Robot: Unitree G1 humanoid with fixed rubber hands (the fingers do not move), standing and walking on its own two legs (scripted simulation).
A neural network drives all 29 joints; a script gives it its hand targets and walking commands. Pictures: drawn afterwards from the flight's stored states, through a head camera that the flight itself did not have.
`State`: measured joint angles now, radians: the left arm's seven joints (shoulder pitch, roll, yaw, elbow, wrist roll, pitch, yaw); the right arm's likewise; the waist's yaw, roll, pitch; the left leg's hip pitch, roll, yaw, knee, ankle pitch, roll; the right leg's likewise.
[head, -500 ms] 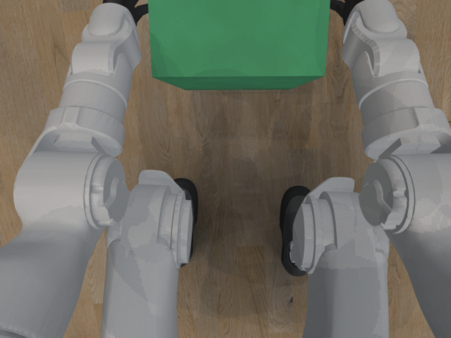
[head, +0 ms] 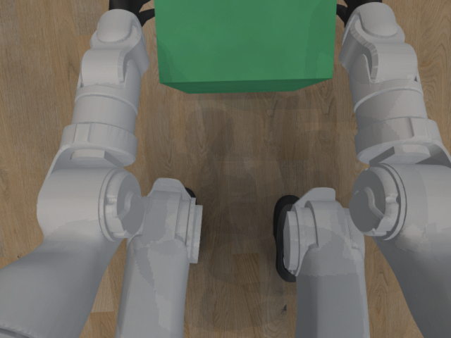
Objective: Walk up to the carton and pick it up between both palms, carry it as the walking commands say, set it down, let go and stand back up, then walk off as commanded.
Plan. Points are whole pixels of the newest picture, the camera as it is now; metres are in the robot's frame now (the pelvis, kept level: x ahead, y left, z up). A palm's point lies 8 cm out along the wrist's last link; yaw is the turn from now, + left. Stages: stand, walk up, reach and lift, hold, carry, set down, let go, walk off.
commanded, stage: reach and lift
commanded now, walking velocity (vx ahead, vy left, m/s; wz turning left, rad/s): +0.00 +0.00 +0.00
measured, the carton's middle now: (241, 26) +0.56 +0.02 -0.20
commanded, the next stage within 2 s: none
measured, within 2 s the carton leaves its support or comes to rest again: neither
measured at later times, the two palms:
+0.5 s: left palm out of the picture +0.54 +0.17 -0.07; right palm out of the picture +0.55 -0.13 -0.07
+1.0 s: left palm out of the picture +0.51 +0.17 +0.01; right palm out of the picture +0.53 -0.13 +0.01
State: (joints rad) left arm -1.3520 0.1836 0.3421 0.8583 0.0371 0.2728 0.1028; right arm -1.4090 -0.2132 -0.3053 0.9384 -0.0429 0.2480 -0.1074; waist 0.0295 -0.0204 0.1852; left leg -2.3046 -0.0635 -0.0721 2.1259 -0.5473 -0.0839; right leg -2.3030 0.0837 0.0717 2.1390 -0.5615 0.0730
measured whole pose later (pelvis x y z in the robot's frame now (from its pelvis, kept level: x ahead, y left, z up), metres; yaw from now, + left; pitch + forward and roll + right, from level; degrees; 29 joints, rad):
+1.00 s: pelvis +0.00 +0.00 +0.09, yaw +0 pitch +48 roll +1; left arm -1.14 0.01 0.51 0.66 0.23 0.38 0.06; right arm -1.18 -0.05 -0.45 0.73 -0.22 0.36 -0.06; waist 0.03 -0.01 -0.12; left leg -2.14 -0.09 -0.09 1.80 -0.49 -0.09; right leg -2.13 0.11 0.10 1.81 -0.51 0.08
